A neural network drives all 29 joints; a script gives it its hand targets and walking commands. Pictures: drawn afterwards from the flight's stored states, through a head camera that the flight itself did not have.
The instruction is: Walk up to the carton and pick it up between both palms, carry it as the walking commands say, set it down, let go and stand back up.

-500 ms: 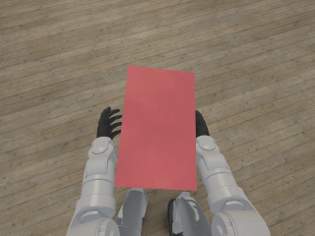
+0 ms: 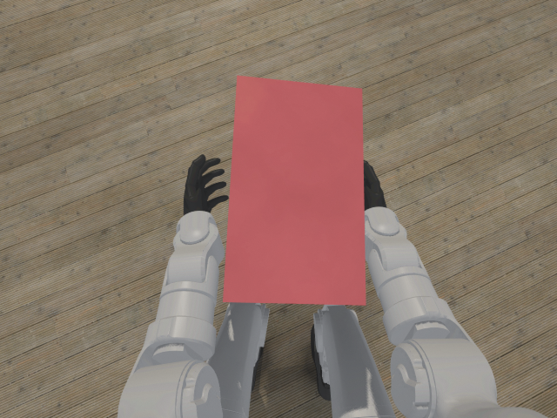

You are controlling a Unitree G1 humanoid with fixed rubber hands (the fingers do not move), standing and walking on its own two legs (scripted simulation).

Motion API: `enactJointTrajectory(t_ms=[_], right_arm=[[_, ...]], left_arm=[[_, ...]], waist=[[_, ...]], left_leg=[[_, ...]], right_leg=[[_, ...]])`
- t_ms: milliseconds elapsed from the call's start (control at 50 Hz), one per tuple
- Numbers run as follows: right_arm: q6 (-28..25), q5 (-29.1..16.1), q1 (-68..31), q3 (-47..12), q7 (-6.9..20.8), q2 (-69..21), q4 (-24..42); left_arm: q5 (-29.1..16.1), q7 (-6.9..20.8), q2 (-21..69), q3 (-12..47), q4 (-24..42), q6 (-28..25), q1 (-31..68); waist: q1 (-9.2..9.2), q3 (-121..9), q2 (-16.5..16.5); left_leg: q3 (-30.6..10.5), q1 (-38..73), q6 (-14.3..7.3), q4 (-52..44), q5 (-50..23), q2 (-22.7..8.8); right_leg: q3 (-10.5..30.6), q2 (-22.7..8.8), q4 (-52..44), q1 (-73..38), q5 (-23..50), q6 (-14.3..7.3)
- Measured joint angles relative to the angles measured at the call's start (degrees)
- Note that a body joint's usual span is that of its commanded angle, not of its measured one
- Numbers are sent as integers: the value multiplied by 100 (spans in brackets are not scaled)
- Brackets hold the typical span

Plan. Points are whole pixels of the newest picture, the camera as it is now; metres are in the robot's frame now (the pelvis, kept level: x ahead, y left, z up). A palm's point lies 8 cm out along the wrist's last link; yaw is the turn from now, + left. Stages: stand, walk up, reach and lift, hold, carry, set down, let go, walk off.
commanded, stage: set down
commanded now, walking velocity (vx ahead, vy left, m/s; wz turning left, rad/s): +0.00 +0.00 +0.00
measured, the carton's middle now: (281, 208) +0.41 +0.03 -0.14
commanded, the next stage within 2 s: none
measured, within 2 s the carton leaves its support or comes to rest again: neither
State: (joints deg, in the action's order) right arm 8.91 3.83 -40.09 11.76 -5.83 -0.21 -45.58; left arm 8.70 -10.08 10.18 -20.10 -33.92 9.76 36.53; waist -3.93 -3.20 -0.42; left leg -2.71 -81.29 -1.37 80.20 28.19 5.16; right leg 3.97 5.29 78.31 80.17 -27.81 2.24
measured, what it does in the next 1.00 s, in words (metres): lowers itself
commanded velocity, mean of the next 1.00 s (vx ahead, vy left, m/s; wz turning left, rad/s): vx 0.00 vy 0.00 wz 0.00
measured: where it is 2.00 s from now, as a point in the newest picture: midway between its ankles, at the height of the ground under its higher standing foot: (286, 371)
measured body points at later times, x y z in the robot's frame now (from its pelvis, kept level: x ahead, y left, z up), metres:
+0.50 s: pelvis -0.03 -0.02 -0.08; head +0.23 +0.00 +0.29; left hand +0.42 +0.16 -0.17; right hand +0.46 -0.10 -0.18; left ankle +0.07 +0.09 -0.58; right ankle +0.07 -0.13 -0.58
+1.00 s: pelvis -0.06 -0.03 -0.15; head +0.28 +0.01 +0.13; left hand +0.44 +0.17 -0.28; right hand +0.48 -0.09 -0.29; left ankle +0.07 +0.09 -0.58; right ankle +0.07 -0.13 -0.58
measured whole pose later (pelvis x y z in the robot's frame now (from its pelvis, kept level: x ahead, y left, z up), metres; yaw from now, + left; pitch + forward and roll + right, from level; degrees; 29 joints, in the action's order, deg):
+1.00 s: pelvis -0.06 -0.03 -0.15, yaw +0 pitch +23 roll -1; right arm 22.0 -2.8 -72.7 10.0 -12.3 7.2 -39.4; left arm 1.2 -10.1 -3.3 -20.8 -29.3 23.0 69.0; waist -5.8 30.2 -2.0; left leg -4.4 -102.0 3.0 111.5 32.1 5.7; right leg -0.8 7.1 110.2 101.8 -31.2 0.3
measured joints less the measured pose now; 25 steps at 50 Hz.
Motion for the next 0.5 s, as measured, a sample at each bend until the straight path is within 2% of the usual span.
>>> enactJointTrajectory(t_ms=[220, 500], right_arm=[[227, 23, -767, 110, -26, 115, -158], [531, -13, -1536, 152, -266, 171, -183]], left_arm=[[-39, -27, -171, -180, -97, 154, 644], [-81, 118, -478, -389, -207, 436, 1427]], waist=[[-25, 149, -57], [-126, 378, -217]], left_leg=[[12, -842, 87, 703, 81, -5], [9, -1803, 253, 1550, 235, -53]], right_leg=[[-51, 61, 760, 882, -85, -30], [-138, 175, 1686, 1934, -201, -127]])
